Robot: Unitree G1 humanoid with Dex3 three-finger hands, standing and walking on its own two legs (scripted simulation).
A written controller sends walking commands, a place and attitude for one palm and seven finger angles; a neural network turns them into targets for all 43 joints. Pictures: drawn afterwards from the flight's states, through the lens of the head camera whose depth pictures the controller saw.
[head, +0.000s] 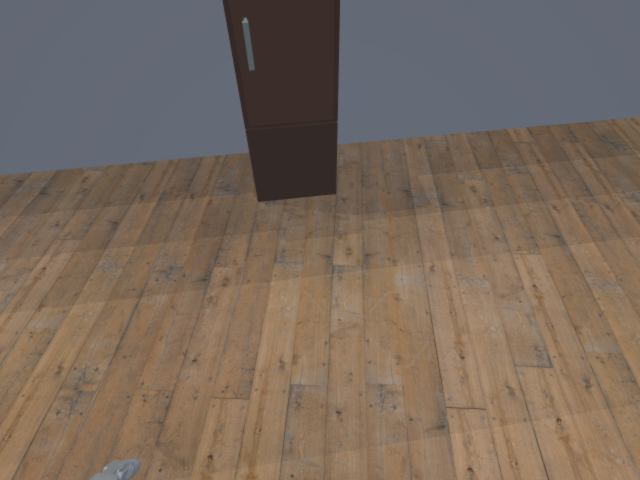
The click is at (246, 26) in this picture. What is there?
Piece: cupboard door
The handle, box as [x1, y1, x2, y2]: [242, 18, 254, 70]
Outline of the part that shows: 244,18 242,24 250,70 254,69 248,23 246,18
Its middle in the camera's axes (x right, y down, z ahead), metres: -0.25 -0.66 +1.31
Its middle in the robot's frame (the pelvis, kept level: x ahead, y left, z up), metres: +1.41 +0.32 -0.02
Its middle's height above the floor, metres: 0.74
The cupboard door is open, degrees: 0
